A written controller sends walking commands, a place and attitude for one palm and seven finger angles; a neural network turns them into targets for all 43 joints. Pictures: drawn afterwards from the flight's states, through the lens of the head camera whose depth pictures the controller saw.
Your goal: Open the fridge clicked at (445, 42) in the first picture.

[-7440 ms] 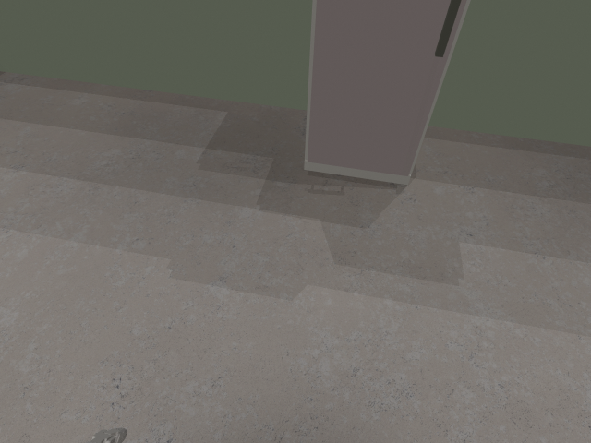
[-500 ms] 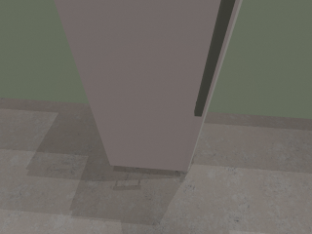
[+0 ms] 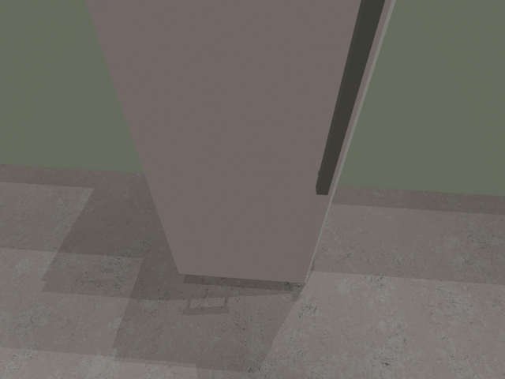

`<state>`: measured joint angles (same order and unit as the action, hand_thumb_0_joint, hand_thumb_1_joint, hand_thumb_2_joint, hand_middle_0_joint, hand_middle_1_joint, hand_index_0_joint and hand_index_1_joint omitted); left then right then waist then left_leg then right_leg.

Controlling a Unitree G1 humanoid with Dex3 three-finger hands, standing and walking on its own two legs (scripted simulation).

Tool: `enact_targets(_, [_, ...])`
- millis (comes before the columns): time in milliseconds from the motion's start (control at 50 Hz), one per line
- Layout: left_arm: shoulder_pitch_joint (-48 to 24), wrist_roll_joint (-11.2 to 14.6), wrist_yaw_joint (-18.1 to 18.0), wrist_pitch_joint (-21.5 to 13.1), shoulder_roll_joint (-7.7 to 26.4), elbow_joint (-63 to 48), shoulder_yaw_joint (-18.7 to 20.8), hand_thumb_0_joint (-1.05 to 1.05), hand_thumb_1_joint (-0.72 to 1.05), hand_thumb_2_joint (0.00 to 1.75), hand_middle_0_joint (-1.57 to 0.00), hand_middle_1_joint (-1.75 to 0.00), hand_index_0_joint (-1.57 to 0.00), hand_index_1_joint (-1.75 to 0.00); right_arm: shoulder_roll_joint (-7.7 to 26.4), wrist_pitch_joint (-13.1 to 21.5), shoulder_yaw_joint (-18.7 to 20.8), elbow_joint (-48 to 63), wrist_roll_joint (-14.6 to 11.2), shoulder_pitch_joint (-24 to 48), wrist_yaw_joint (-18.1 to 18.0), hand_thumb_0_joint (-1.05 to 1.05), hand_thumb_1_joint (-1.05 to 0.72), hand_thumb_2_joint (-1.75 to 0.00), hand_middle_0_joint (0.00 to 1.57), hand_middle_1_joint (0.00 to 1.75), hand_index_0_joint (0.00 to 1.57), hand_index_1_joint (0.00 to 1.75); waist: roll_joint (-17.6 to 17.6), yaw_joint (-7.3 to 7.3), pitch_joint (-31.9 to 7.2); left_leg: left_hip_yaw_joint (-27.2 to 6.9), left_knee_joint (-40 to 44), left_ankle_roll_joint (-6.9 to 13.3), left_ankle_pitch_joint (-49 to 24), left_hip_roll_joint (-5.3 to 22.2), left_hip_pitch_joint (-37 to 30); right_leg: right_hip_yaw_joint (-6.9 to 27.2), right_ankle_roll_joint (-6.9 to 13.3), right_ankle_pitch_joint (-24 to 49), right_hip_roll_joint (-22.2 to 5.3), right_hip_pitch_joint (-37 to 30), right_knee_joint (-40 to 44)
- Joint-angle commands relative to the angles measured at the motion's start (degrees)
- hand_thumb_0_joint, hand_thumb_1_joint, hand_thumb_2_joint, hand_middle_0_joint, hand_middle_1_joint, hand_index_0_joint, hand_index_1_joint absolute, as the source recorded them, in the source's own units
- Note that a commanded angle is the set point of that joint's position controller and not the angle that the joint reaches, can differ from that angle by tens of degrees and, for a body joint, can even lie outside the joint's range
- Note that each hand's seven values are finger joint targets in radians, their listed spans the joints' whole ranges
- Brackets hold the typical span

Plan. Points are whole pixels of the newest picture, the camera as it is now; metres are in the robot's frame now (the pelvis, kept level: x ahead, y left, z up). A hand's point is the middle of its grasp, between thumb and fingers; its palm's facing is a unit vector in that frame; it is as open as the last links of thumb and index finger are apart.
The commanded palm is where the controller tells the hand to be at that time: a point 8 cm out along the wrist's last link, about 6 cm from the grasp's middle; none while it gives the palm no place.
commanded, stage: look again from close up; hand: right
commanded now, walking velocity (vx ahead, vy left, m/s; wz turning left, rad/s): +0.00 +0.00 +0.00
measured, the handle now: (339, 110) +0.58 -0.13 +0.14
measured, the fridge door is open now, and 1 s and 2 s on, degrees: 0 0 0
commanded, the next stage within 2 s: shuffle to correct the standing spot in 1.82 s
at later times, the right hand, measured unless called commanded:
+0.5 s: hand out of the picture +0.02 -0.21 -0.17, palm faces -0.02 +0.96 -0.26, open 7.4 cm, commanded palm none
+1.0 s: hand out of the picture +0.02 -0.21 -0.17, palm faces -0.02 +0.97 -0.26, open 7.4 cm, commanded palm none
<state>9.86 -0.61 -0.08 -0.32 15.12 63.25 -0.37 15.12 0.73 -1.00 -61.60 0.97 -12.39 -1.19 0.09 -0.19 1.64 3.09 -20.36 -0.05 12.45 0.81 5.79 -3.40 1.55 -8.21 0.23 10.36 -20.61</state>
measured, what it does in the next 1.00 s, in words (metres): stands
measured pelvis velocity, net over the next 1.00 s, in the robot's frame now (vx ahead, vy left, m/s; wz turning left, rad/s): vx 0.00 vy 0.00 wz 0.00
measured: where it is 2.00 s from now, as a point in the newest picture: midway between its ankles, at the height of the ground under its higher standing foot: outside the picture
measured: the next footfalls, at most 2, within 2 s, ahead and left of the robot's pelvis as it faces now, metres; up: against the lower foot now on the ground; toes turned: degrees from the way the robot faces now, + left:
none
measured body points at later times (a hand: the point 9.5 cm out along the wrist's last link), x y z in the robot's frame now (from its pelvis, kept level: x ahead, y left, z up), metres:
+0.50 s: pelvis +0.00 +0.00 +0.00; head +0.00 +0.00 +0.45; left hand +0.04 +0.26 -0.15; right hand +0.03 -0.26 -0.15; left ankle -0.01 +0.12 -0.75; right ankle +0.04 -0.10 -0.75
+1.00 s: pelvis +0.00 +0.00 +0.00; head +0.00 +0.00 +0.45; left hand +0.03 +0.25 -0.15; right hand +0.02 -0.26 -0.15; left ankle -0.01 +0.12 -0.75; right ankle +0.04 -0.10 -0.75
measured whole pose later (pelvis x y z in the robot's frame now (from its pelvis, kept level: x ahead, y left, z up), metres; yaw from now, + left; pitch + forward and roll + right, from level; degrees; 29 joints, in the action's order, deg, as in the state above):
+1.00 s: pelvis +0.00 +0.00 +0.00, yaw +0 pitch -2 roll +0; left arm 12.1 -0.6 -0.4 -0.2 13.7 64.4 -0.4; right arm 13.6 0.5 -0.9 -63.2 1.0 -14.1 -1.3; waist 0.1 -0.2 1.9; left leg 2.7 -20.0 -0.4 12.3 1.2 5.8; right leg -3.8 1.9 -7.9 0.7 9.9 -19.6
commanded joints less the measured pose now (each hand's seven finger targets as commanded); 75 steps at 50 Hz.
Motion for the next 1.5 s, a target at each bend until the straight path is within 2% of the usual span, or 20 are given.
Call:
enact_targets(0, [-0.5,0.3,-0.5,-1.0,9.7,-2.6,1.9,0.0,0.9,0.9,-0.2,-0.3,-0.2,-0.3,9.3,0.9,1.9,2.4,0.0,-0.9,-0.6,0.0,-0.9,-0.9,0.2,0.3,0.2,0.3,-0.1,0.06,-1.2,-5.9,4.8,1.2,-4.3,6.7,2.3,7.7,-0.4,3.8,-7.2,-1.7,3.7])
enact_targets(140, [-0.3,0.3,-0.5,-0.9,9.5,-2.4,1.8,0.0,0.9,0.9,-0.2,-0.3,-0.2,-0.3,9.1,0.9,1.8,2.0,0.0,-1.5,-0.6,0.0,-0.9,-0.9,0.2,0.3,0.2,0.3,-0.2,0.08,-1.2,-5.9,5.3,1.2,-4.6,6.7,2.1,7.8,-0.3,4.4,-7.3,-2.2,3.7])
enact_targets(380, [0.4,0.3,-0.6,-0.7,8.9,-1.8,1.7,0.0,0.9,0.9,-0.2,-0.3,-0.2,-0.3,8.3,0.7,1.6,1.3,0.0,-2.3,-0.6,0.0,-0.9,-0.9,0.2,0.3,0.2,0.3,0.1,0.01,0.8,-6.3,6.0,1.1,-1.7,6.5,3.4,7.7,-0.6,1.0,-7.0,-1.4,4.6])
enact_targets(440, [0.9,0.3,-0.6,-0.8,8.8,-1.8,1.6,0.0,0.9,0.9,-0.2,-0.3,-0.2,-0.3,8.2,0.7,1.6,1.3,0.0,-2.8,-0.6,0.0,-0.9,-0.9,0.2,0.3,0.2,0.3,0.2,0.16,-0.3,-6.1,5.7,1.1,-1.9,6.6,2.7,7.8,-0.5,1.3,-7.2,-1.5,4.6])
enact_targets(580, [1.2,0.3,-0.6,-0.7,8.4,-1.6,1.7,0.0,0.9,0.9,-0.2,-0.3,-0.2,-0.3,7.7,0.6,1.6,1.0,0.0,-2.9,-0.6,0.0,-0.9,-0.9,0.2,0.3,0.2,0.3,0.1,0.03,1.4,-6.1,6.0,1.1,-0.2,6.5,3.8,7.9,-0.6,-0.9,-7.0,-0.8,5.1])
enact_targets(740, [2.1,0.3,-0.7,-0.9,8.1,-1.5,1.8,0.0,0.9,0.9,-0.2,-0.3,-0.2,-0.3,7.4,0.6,1.7,0.8,0.0,-3.4,-0.7,0.0,-0.9,-0.9,0.2,0.3,0.2,0.3,0.0,0.1,-0.5,-5.9,5.1,1.0,-2.1,6.3,2.9,8.0,-0.4,1.1,-7.3,-1.7,4.8])
enact_targets(920, [2.5,0.2,-0.8,-0.8,7.9,-1.2,1.7,0.0,0.9,0.9,-0.2,-0.3,-0.2,-0.3,6.6,0.4,1.7,0.4,0.1,-3.5,-0.6,0.0,-0.9,-0.9,0.2,0.3,0.2,0.3,0.1,0.0,1.7,-6.0,5.0,1.0,-0.5,6.2,4.1,8.1,-0.5,-2.0,-7.1,-0.7,5.9])
enact_targets(1100, [2.1,0.3,-0.8,-1.1,7.9,-1.3,1.7,0.0,0.9,0.9,-0.2,-0.3,-0.2,-0.3,7.1,0.7,1.8,0.5,0.0,-3.5,-0.7,0.0,-0.9,-0.9,0.2,0.3,0.2,0.3,0.2,0.15,-0.6,-6.1,5.0,1.0,-3.8,6.5,2.9,7.6,-0.3,3.6,-7.3,-2.5,4.4])
enact_targets(1200, [2.2,0.3,-0.8,-1.0,7.9,-1.2,1.7,0.0,0.9,0.9,-0.2,-0.3,-0.2,-0.3,7.1,0.7,1.8,0.4,0.0,-3.0,-0.6,0.0,-0.9,-0.9,0.2,0.3,0.2,0.3,0.2,0.12,0.7,-6.0,5.2,1.0,-2.7,6.4,3.2,7.6,-0.4,2.2,-7.2,-1.7,4.8])
enact_targets(1320, [1.9,0.3,-0.9,-1.1,8.2,-1.3,1.6,0.0,0.9,0.9,-0.2,-0.3,-0.2,-0.3,7.2,0.7,1.9,0.5,0.0,-2.9,-0.6,0.0,-0.9,-0.9,0.2,0.3,0.2,0.3,0.4,0.12,0.5,-6.1,5.3,1.0,-3.0,6.3,3.2,7.7,-0.4,2.5,-7.2,-2.1,4.8])
enact_targets(1440, [1.6,0.3,-0.8,-1.0,8.2,-1.3,1.7,0.0,0.9,0.9,-0.2,-0.3,-0.2,-0.3,7.5,0.8,1.9,0.5,0.0,-2.9,-0.5,0.0,-0.9,-0.9,0.2,0.3,0.2,0.3,-0.9,0.18,0.1,-6.2,5.5,1.1,-3.6,6.5,3.4,7.6,-0.3,3.6,-7.3,-2.7,4.1])
enact_targets(1480, [1.4,0.3,-0.8,-1.1,8.3,-1.4,1.7,0.0,0.9,0.9,-0.2,-0.3,-0.2,-0.3,7.5,0.8,1.9,0.6,0.0,-2.6,-0.5,0.0,-0.9,-0.9,0.2,0.3,0.2,0.3,0.1,0.03,-0.3,-6.3,5.4,1.1,-3.8,6.5,3.1,7.5,-0.4,3.7,-7.2,-3.0,4.2])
